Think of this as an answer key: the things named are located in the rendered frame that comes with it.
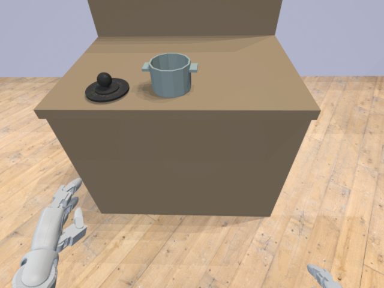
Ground lid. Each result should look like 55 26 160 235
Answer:
85 78 129 103

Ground pot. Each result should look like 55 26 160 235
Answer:
142 53 198 98

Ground robot left hand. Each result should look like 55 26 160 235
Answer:
30 178 87 253

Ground left robot forearm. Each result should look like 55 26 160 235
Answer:
12 249 59 288

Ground knob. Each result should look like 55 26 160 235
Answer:
97 72 112 87

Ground robot right hand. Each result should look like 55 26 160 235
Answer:
307 264 342 288

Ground table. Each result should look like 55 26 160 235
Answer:
34 0 321 217

